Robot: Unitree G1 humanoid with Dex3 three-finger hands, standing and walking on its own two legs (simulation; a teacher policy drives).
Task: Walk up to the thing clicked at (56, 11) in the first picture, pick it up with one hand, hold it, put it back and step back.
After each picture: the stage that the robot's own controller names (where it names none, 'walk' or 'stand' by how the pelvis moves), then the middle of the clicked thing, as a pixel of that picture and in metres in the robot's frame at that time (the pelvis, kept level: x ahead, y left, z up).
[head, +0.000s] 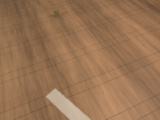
stand; (56, 13) +2.03 +0.43 -0.72
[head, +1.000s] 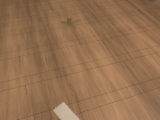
walk; (69, 20) +1.93 +0.18 -0.70
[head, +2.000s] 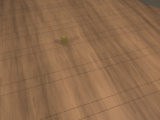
walk; (64, 40) +1.37 +0.20 -0.71
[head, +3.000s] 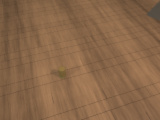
walk; (62, 72) +0.92 +0.20 -0.72
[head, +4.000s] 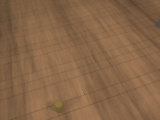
walk; (59, 107) +0.58 +0.22 -0.71
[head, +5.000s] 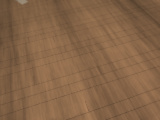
stand; out of the picture +0.42 +0.21 -0.71
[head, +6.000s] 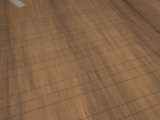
stand; out of the picture +0.39 +0.21 -0.73
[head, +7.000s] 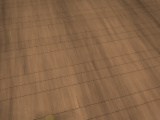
stand; out of the picture +0.39 +0.22 -0.68
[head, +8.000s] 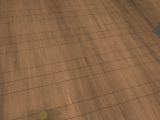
walk; (43, 117) +0.40 +0.21 -0.68
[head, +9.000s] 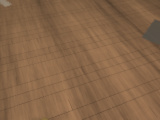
stand; out of the picture +0.47 +0.27 -0.69
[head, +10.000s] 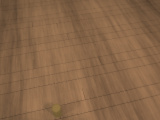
stand; (57, 110) +0.48 +0.22 -0.68
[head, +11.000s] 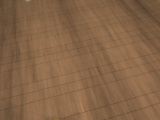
stand; out of the picture +0.43 +0.24 -0.72
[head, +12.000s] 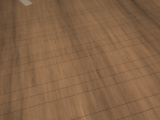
stand; out of the picture +0.42 +0.25 -0.73
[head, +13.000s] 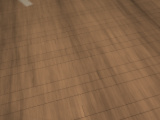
stand; out of the picture +0.41 +0.25 -0.73
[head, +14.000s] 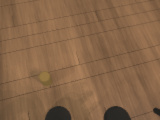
go down; (45, 79) +0.46 +0.23 -0.51
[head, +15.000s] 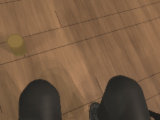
go down; (17, 45) +0.51 +0.27 -0.30
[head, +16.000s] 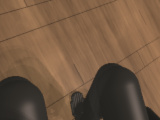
close in; out of the picture +0.49 +0.30 -0.25
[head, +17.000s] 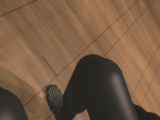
close; out of the picture +0.47 +0.33 -0.23
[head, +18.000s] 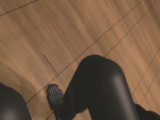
lift; out of the picture +0.46 +0.31 -0.24
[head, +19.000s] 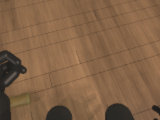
close; (20, 100) +0.36 +0.39 -0.50
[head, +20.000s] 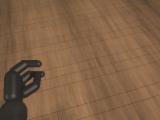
go down; out of the picture +0.39 +0.40 -0.67
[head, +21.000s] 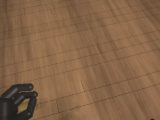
hold; (28, 106) +0.45 +0.42 -0.65
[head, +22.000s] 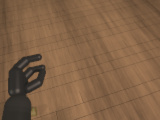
hold; (28, 113) +0.48 +0.43 -0.69
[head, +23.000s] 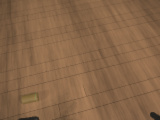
hold; (30, 98) +0.55 +0.44 -0.66
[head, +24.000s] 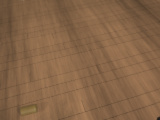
stand; (29, 109) +0.57 +0.44 -0.68
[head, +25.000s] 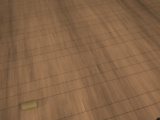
hold; (30, 105) +0.60 +0.45 -0.68
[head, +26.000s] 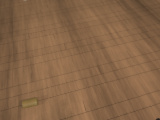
hold; (30, 102) +0.63 +0.45 -0.69
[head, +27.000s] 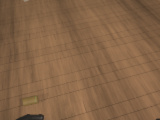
hold; (30, 100) +0.65 +0.46 -0.69
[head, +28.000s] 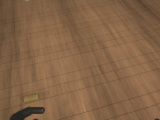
hold; (31, 98) +0.67 +0.46 -0.69
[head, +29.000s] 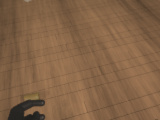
hold; (32, 97) +0.68 +0.46 -0.69
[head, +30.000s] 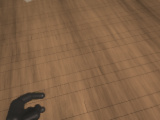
hold; (32, 96) +0.69 +0.46 -0.70
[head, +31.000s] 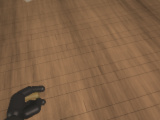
hold; (32, 95) +0.70 +0.47 -0.70
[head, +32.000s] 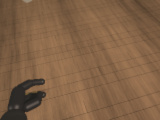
hold; (32, 95) +0.70 +0.47 -0.71
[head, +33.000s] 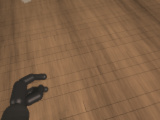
hold; (31, 94) +0.71 +0.48 -0.71
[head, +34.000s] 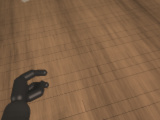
hold; (31, 93) +0.72 +0.48 -0.71
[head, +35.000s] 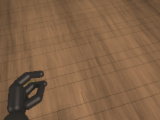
hold; (29, 84) +0.74 +0.49 -0.69
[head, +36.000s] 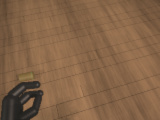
close; (26, 76) +0.75 +0.48 -0.67
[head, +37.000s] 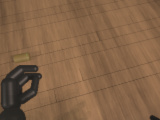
close; (22, 57) +0.77 +0.49 -0.60
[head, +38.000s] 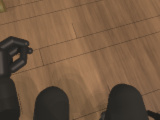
hold; out of the picture +0.82 +0.51 -0.38
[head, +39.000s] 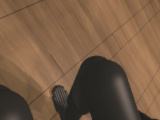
hold; out of the picture +0.72 +0.65 -0.26
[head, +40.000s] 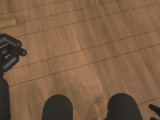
hold; (8, 22) +0.81 +0.51 -0.45
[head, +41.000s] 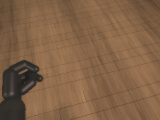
close; (31, 79) +0.76 +0.48 -0.69
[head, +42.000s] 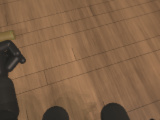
crouch; (5, 36) +0.79 +0.50 -0.52
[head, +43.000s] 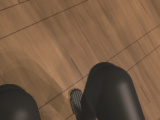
lower; out of the picture +0.76 +0.60 -0.28
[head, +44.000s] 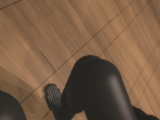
lower; out of the picture +0.70 +0.67 -0.26
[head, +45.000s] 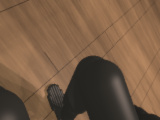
lower; out of the picture +0.70 +0.67 -0.26
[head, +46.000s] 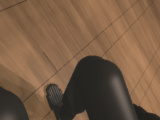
lower; out of the picture +0.70 +0.67 -0.26
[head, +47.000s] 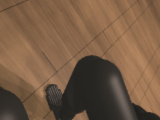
lower; out of the picture +0.70 +0.67 -0.26
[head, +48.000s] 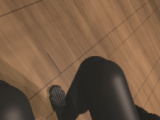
hold; out of the picture +0.71 +0.66 -0.26
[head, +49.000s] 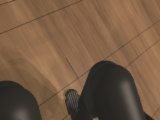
withdraw; out of the picture +0.73 +0.63 -0.27
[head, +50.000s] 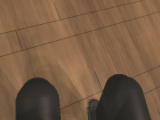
walk; out of the picture +0.77 +0.58 -0.32
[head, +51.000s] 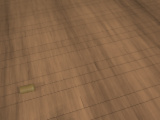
stand; (27, 88) +0.75 +0.48 -0.68
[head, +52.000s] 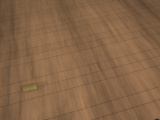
stand; (30, 87) +0.76 +0.48 -0.69
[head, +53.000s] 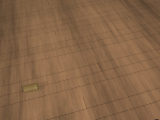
stand; (31, 88) +0.75 +0.48 -0.69
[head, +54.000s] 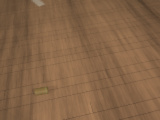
stand; (41, 91) +0.78 +0.46 -0.75
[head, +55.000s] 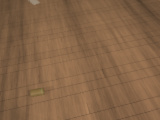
stand; (37, 92) +0.75 +0.48 -0.75
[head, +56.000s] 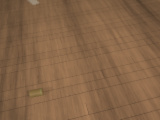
walk; (36, 92) +0.75 +0.48 -0.75
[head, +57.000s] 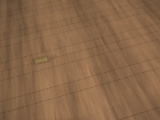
walk; (41, 60) +0.94 +0.48 -0.73
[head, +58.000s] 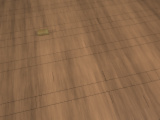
walk; (43, 32) +1.32 +0.46 -0.73
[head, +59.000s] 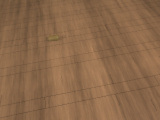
stand; (53, 37) +1.39 +0.44 -0.73
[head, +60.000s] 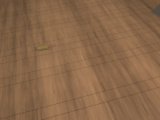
stand; (42, 47) +1.33 +0.48 -0.75
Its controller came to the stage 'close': yes
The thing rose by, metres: 0.12
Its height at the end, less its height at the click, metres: -0.02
